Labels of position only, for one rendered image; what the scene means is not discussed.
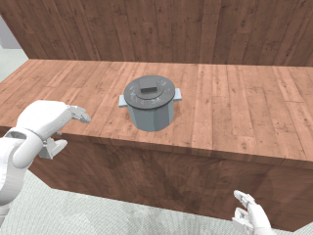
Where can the lid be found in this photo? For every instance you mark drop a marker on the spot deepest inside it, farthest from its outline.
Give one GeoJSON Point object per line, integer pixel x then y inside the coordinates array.
{"type": "Point", "coordinates": [148, 101]}

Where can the left robot forearm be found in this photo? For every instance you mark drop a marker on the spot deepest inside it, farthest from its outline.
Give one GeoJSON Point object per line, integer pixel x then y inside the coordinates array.
{"type": "Point", "coordinates": [18, 148]}

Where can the knob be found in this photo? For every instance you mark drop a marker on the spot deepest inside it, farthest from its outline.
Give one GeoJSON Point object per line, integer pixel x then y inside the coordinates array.
{"type": "Point", "coordinates": [148, 84]}

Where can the table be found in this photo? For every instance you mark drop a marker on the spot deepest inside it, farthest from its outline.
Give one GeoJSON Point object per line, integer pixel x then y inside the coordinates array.
{"type": "Point", "coordinates": [244, 69]}

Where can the pot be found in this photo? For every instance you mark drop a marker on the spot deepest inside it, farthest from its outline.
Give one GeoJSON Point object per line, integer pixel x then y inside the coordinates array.
{"type": "Point", "coordinates": [152, 120]}

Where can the right robot hand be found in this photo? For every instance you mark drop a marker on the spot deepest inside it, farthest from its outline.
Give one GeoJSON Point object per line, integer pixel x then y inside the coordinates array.
{"type": "Point", "coordinates": [254, 218]}

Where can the left robot hand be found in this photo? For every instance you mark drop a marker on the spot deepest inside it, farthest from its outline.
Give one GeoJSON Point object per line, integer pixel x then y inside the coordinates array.
{"type": "Point", "coordinates": [45, 118]}

